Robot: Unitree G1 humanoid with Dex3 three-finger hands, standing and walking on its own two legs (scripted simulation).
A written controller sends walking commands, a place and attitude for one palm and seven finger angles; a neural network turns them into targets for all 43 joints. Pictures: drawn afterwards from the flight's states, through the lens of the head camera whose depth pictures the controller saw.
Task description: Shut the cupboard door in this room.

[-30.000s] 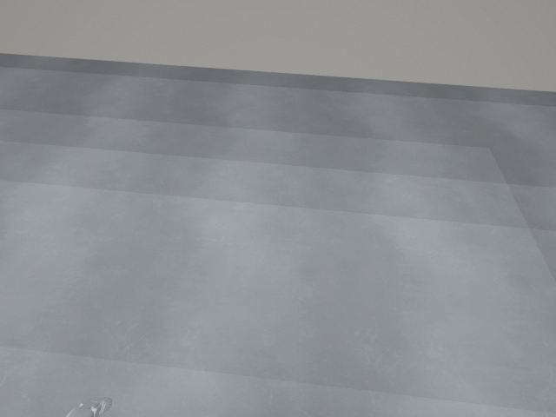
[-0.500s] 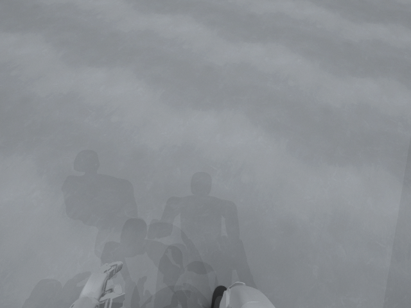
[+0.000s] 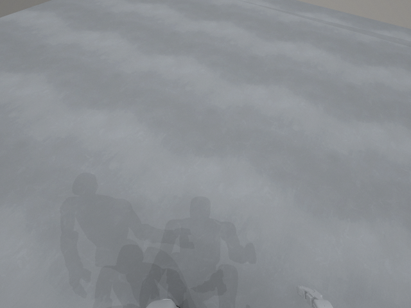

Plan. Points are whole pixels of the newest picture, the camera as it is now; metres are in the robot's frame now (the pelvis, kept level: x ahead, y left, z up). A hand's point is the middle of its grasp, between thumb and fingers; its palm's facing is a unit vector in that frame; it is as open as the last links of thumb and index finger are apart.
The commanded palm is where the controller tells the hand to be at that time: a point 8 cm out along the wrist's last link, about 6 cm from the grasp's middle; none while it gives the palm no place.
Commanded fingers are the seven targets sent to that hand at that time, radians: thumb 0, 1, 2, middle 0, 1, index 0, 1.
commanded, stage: walk around to get in front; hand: left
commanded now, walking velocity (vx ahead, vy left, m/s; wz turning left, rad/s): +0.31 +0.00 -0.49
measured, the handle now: out of the picture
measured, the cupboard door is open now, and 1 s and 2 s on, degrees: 92 92 92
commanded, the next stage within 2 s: walk to a spot facing it in 0.14 s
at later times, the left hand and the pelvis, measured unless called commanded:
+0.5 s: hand (175, 226) +0.33 +0.12 -0.16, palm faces -0.19 -0.96 -0.22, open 7.4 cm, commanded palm none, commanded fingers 0.00 0.90 0.90 -0.20 -0.30 -0.20 -0.30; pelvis +0.17 -0.04 -0.01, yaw -6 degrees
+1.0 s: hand (123, 259) +0.23 +0.23 -0.18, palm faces +0.22 -0.95 -0.22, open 7.4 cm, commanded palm none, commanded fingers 0.00 0.90 0.90 -0.20 -0.30 -0.20 -0.30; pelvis +0.19 +0.00 +0.00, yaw +11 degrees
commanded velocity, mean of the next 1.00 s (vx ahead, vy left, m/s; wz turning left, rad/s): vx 0.05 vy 0.00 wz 0.35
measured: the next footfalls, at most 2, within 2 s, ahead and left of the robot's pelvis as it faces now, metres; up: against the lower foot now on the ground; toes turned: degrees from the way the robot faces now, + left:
right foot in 0.44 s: +0.26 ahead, -0.17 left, +0.00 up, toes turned -16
left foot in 0.82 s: +0.25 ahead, +0.09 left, +0.00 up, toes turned +15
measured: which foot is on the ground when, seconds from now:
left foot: down 0.00-0.46, up 0.48-0.80, down 0.82-1.00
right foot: down 0.00-0.02, up 0.04-0.42, down 0.44-0.82, up 0.84-1.00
